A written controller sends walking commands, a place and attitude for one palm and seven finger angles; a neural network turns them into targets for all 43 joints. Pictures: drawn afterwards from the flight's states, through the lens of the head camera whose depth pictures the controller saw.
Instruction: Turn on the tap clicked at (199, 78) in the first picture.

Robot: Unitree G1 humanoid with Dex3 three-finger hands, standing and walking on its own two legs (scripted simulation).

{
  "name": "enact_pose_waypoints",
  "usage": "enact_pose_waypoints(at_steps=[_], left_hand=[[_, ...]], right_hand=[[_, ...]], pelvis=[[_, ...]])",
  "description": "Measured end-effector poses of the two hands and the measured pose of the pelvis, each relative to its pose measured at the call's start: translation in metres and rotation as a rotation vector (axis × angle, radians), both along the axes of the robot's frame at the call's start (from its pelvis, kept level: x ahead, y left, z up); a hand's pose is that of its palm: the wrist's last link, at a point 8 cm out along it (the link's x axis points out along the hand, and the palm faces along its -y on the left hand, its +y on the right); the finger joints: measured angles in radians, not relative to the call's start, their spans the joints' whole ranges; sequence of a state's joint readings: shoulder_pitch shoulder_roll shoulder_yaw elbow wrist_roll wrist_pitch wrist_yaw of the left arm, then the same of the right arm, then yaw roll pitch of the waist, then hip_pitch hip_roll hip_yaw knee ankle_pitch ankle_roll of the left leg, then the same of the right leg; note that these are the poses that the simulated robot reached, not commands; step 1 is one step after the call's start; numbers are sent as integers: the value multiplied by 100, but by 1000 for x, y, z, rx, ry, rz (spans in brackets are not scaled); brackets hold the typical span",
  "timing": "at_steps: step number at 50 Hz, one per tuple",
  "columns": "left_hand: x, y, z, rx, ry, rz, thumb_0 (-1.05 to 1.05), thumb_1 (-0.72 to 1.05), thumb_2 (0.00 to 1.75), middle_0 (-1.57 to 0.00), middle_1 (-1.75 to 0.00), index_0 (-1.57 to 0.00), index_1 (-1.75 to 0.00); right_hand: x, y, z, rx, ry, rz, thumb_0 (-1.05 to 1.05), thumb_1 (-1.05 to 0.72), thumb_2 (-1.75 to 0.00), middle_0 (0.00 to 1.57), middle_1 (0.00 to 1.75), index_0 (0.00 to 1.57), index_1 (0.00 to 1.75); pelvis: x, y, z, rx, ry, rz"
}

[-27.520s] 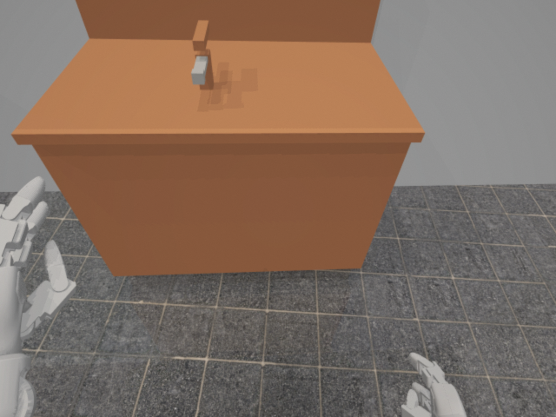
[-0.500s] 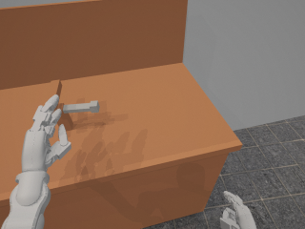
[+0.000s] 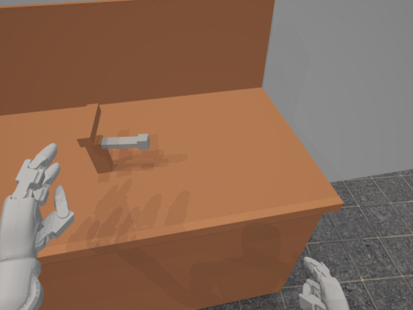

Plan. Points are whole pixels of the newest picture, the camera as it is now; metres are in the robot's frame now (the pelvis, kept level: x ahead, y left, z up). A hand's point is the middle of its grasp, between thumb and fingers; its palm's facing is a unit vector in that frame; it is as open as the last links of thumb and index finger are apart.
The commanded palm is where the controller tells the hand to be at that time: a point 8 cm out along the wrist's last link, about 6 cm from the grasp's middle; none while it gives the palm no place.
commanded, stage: draw the hand back beside the body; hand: left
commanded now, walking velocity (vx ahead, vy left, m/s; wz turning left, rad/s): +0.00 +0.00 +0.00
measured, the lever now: (143, 141) +0.46 +0.22 +0.08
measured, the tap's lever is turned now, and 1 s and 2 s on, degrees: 81 81 81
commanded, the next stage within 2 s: step back with the hand held close in 0.16 s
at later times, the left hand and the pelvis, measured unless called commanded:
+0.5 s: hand (69, 214) +0.20 +0.24 +0.16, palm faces +0.37 -0.85 -0.39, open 7.4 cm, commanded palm +0.15 +0.28 +0.17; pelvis -0.01 +0.00 +0.00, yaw +0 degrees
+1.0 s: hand (32, 254) +0.14 +0.26 +0.15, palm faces +0.41 -0.79 -0.46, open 7.4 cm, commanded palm +0.08 +0.30 +0.17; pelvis -0.07 +0.01 -0.01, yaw +2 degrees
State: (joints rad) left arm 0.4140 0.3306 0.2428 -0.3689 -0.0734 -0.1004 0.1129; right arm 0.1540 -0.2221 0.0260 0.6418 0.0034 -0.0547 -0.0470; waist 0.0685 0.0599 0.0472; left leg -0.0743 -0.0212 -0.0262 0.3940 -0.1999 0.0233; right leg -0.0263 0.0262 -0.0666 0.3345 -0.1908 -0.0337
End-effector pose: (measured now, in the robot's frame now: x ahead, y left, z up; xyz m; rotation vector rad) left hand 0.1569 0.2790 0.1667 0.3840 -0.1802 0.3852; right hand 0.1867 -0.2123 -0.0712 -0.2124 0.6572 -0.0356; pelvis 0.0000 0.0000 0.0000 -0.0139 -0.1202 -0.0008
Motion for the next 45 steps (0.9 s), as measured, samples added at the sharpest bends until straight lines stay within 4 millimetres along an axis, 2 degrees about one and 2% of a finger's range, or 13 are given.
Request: enact_pose_waypoints(at_steps=[14, 20, 23, 31, 38, 45], left_hand=[[7, -5, -2, -4, 4, -14, 1, 89, 90, -21, -30, -21, -30], [6, 1, 15, 62, -48, -19, 1, 89, 90, -21, -30, -21, -30], [4, 1, 13, 73, -34, -28, 1, 89, 90, -21, -30, -21, -30], [-18, 0, -6, 66, 55, -59, 1, 89, 90, -21, -30, -21, -30], [-40, 13, -2, 101, -7, -45, 1, 89, 90, -22, -30, -21, -30], [-51, 24, 4, 153, -29, -11, 1, 89, 90, -22, -30, -21, -30]], right_hand=[[-4, -3, -3, 2, 9, -10, 1, -90, -90, 20, 30, 21, 30], [-6, -9, -2, -11, 19, -27, 1, -90, -90, 20, 30, 21, 30], [-10, -12, -2, -18, 23, -45, 1, -90, -90, 20, 30, 21, 30], [-36, -17, -5, -50, 45, -87, 1, -90, -90, 20, 30, 20, 30], [-65, -12, -13, -82, 75, -91, 1, -90, -90, 20, 30, 20, 30], [-90, 3, -22, -65, 111, -83, 1, -90, -90, 20, 30, 20, 30]], pelvis=[[1, -2, 0, 2, 2, -1], [-3, -3, -2, -4, 49, -1], [-8, -1, -3, -2, 75, -5], [-29, 6, -7, -5, 107, -5], [-50, 15, -15, -25, 122, 4], [-61, 18, -14, -18, 136, 34]])
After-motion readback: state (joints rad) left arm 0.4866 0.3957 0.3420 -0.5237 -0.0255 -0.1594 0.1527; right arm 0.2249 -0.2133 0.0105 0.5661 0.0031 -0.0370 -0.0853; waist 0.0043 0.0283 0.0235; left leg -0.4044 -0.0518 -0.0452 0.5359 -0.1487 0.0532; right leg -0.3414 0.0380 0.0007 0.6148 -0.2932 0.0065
